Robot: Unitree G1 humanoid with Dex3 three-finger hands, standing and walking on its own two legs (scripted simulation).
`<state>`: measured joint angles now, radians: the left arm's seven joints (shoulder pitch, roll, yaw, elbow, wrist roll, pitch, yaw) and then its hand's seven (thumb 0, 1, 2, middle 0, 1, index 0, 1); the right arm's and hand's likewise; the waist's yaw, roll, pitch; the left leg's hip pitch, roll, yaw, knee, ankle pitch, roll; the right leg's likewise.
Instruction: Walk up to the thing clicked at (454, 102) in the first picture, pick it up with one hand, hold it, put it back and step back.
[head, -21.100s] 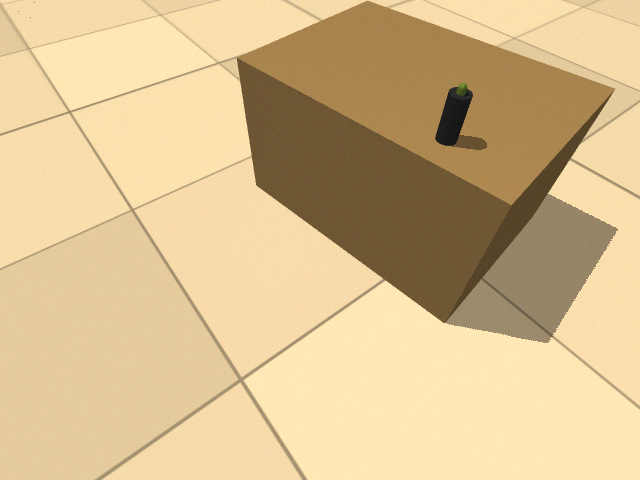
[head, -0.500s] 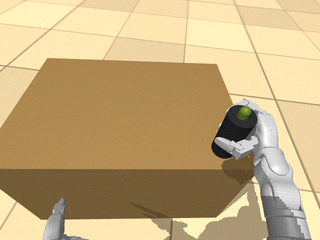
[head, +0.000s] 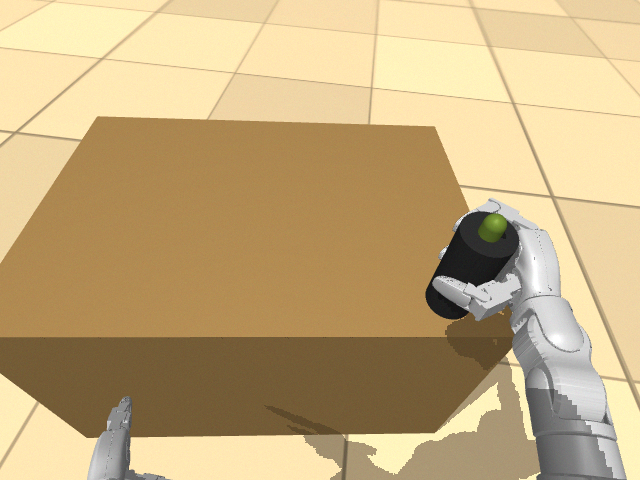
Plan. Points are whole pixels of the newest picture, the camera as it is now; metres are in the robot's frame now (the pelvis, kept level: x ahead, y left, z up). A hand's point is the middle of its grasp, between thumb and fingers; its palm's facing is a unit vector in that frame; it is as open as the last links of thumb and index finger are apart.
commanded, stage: hold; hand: right
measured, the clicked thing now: (469, 264) +0.31 -0.15 +0.14
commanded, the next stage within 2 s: crouch in 1.42 s
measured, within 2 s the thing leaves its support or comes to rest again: neither
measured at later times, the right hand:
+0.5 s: hand (468, 256) +0.33 -0.15 +0.14, palm faces +0.00 +1.00 -0.02, open 9.2 cm
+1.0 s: hand (471, 261) +0.33 -0.16 +0.13, palm faces +0.00 +1.00 -0.01, open 9.2 cm
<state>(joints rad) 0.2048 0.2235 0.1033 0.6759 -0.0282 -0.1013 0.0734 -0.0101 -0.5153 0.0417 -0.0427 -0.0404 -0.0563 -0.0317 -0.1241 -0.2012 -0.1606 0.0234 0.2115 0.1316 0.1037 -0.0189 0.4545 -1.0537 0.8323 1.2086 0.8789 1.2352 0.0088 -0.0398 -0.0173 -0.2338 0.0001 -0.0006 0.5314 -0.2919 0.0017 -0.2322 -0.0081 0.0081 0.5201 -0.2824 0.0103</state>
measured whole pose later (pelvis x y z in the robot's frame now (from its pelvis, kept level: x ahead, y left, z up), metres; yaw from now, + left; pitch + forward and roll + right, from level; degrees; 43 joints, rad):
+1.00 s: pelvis +0.01 +0.00 +0.00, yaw +0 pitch +0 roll +0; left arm 0.20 0.22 0.10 0.69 -0.02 -0.12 0.07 -0.01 -0.53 0.05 -0.04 -0.04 -0.05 -0.04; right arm -0.11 -0.21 -0.17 0.05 0.21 0.10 0.13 -0.02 0.46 -1.06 0.84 1.21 0.88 1.23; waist 0.01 -0.04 -0.02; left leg -0.22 0.00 0.00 0.52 -0.29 0.00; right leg -0.22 -0.01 0.01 0.51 -0.29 0.01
